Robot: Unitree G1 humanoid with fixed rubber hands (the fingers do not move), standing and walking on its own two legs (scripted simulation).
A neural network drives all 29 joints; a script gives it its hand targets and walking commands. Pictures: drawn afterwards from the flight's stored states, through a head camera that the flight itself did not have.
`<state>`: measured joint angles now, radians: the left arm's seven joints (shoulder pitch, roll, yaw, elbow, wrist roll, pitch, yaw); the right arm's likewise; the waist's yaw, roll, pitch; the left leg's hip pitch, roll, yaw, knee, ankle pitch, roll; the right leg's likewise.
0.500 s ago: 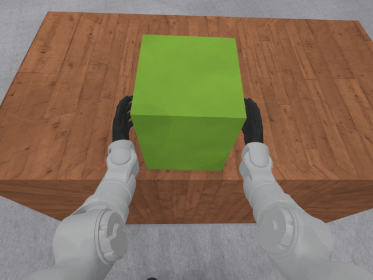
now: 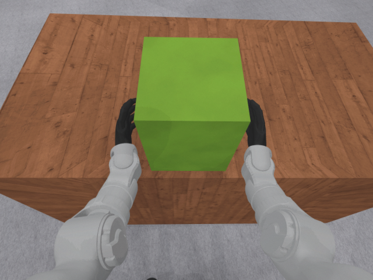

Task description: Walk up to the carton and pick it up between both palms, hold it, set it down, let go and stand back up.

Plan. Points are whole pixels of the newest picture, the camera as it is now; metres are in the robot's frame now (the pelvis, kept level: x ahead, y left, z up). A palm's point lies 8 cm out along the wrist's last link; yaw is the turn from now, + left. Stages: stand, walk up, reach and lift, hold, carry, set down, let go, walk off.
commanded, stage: reach and lift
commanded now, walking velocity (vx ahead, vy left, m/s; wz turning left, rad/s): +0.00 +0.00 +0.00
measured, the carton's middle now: (189, 112) +0.50 +0.00 +0.02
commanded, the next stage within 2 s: none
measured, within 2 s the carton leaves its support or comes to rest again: neither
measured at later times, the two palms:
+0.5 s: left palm (123, 148) +0.40 +0.14 +0.02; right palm (257, 137) +0.41 -0.14 +0.05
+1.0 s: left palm (105, 136) +0.36 +0.14 +0.14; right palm (280, 127) +0.37 -0.14 +0.16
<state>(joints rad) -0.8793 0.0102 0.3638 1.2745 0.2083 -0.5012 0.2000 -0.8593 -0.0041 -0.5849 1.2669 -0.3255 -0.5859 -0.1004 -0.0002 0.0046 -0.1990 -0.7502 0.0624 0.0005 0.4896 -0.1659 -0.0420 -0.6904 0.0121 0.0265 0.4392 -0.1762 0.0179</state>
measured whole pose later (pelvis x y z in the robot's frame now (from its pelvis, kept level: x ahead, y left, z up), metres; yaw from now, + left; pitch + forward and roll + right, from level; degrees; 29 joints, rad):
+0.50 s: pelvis -0.01 +0.00 +0.00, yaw +0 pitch +24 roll -2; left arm -0.80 0.01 0.25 1.27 0.06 -0.45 0.22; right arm -0.85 -0.03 -0.40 1.28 -0.31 -0.52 -0.19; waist 0.00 0.02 -0.25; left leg -0.75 0.06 0.00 0.49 -0.15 -0.04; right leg -0.69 0.01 0.03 0.44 -0.16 0.02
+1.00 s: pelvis -0.03 +0.00 +0.01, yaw +0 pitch +7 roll -1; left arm -0.81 0.01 0.26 1.13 0.06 0.02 0.24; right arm -0.85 -0.03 -0.21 1.16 -0.13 -0.06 -0.22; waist 0.00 0.05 -0.27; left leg -0.45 0.06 0.00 0.49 -0.17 -0.04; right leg -0.39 0.01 0.03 0.44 -0.18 0.02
